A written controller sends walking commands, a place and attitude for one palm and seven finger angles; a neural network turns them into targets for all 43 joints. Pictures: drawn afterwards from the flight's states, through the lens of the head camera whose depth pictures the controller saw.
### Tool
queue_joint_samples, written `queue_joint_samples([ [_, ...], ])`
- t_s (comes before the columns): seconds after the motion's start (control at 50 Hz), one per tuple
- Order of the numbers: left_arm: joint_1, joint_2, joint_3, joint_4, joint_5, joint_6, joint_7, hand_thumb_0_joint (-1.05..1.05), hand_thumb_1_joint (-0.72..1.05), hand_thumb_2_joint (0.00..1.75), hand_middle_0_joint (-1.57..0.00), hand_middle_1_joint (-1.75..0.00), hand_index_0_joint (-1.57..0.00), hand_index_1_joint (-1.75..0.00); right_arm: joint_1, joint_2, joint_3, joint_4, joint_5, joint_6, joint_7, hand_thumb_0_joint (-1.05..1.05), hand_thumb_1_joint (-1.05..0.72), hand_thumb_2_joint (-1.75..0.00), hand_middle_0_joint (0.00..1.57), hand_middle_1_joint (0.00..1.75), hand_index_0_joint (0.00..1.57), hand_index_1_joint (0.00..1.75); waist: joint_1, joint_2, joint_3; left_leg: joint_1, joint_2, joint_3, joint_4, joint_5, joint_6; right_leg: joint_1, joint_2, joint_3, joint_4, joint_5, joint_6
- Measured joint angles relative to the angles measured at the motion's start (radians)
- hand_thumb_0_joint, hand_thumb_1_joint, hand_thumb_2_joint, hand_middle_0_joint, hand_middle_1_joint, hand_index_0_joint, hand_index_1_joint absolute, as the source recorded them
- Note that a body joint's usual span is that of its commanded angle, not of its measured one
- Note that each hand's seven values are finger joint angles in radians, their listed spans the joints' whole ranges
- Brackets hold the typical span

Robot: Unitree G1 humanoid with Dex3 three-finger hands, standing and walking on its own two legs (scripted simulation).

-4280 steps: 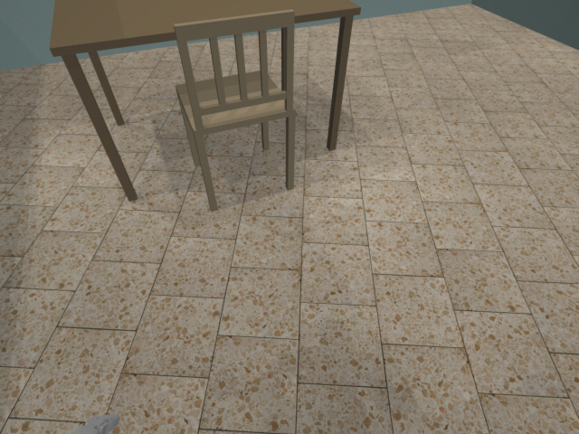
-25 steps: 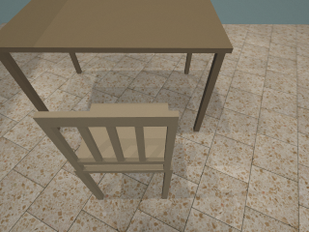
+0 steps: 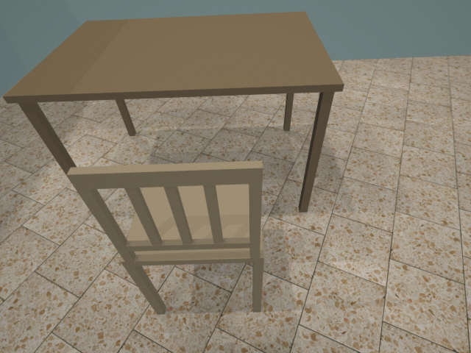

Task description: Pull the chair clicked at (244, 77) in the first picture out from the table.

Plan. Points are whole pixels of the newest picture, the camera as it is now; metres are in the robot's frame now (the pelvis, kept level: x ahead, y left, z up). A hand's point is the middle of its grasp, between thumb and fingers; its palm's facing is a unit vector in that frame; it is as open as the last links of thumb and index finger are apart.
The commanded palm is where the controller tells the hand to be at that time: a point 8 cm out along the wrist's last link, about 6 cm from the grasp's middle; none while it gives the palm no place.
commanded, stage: come to a stop and stand still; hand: left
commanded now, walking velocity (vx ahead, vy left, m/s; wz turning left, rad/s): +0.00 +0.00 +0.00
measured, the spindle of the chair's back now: (179, 216) +0.45 +0.18 -0.10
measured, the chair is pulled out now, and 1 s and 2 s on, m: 0.29 0.29 0.29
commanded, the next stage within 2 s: look again from close up in 0.40 s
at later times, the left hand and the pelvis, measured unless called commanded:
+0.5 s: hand out of the picture +0.00 +0.16 -0.17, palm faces +0.04 -0.98 -0.21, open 7.3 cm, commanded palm none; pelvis +0.00 -0.02 +0.01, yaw +1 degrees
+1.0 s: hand out of the picture +0.01 +0.16 -0.16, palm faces +0.05 -0.98 -0.20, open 7.3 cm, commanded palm none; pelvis +0.02 -0.01 +0.01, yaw +1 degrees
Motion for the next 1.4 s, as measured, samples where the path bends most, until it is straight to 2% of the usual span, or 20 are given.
queue_joint_samples([
  [0.18,0.031,0.005,0.003,0.015,0.0,-0.001,-0.006,0.01,0.91,0.9,-0.2,-0.3,-0.2,-0.3,0.051,0.009,0.016,0.044,-0.002,-0.001,0.013,0.0,-0.92,-0.9,0.2,0.3,0.2,0.3,-0.001,-0.018,0.029,-0.027,0.009,-0.004,-0.04,0.045,-0.016,-0.028,0.011,-0.004,-0.034,0.037,-0.02],
  [0.42,0.035,-0.01,0.0,0.073,-0.006,-0.016,-0.004,0.01,0.91,0.9,-0.2,-0.3,-0.2,-0.3,0.132,0.044,0.027,0.15,0.004,-0.006,0.008,0.0,-0.91,-0.9,0.2,0.3,0.2,0.3,-0.01,-0.029,0.038,-0.016,0.024,-0.025,-0.054,0.043,-0.028,-0.005,0.023,-0.028,-0.06,0.034,-0.028],
  [0.66,0.017,-0.013,0.0,0.103,-0.007,-0.027,0.007,0.01,0.93,0.9,-0.2,-0.3,-0.2,-0.3,0.087,0.084,0.037,0.168,0.01,-0.025,-0.004,0.0,-0.91,-0.9,0.2,0.3,0.2,0.3,-0.005,-0.03,0.038,0.027,0.025,-0.027,-0.079,0.035,-0.028,0.033,0.025,-0.031,-0.069,0.019,-0.024],
  [0.86,0.024,-0.019,0.001,0.106,-0.005,-0.026,0.009,0.01,0.93,0.9,-0.2,-0.3,-0.2,-0.3,0.04,0.074,0.033,0.165,0.01,-0.027,-0.01,0.01,-0.91,-0.9,0.2,0.3,0.2,0.3,0.006,-0.026,0.035,0.055,0.021,-0.023,-0.099,0.036,-0.025,0.053,0.022,-0.027,-0.075,0.014,-0.019],
  [1.06,0.036,-0.023,-0.001,0.111,-0.003,-0.026,0.007,0.01,0.92,0.9,-0.2,-0.3,-0.2,-0.3,0.041,0.063,0.029,0.172,0.011,-0.025,-0.009,0.0,-0.91,-0.9,0.2,0.3,0.2,0.3,0.006,-0.037,0.04,0.068,0.022,-0.021,-0.114,0.044,-0.025,0.065,0.024,-0.026,-0.089,0.021,-0.019],
  [1.38,0.044,-0.031,-0.003,0.114,-0.002,-0.033,0.013,0.01,0.92,0.9,-0.2,-0.3,-0.2,-0.3,0.075,0.083,0.032,0.189,0.012,-0.022,-0.004,0.0,-0.91,-0.9,0.2,0.3,0.2,0.3,0.002,-0.032,0.04,0.05,0.027,-0.021,-0.094,0.044,-0.024,0.061,0.028,-0.027,-0.099,0.036,-0.018],
  [1.4,0.089,-0.024,-0.003,-0.026,-0.042,0.026,0.023,0.02,0.93,0.9,-0.2,-0.3,-0.2,-0.3,0.086,0.08,0.037,0.149,0.024,-0.031,-0.008,0.0,-0.91,-0.9,0.2,0.3,0.2,0.3,0.004,-0.032,0.048,0.04,0.028,-0.018,-0.075,0.035,-0.024,0.052,0.029,-0.024,-0.087,0.034,-0.017],
])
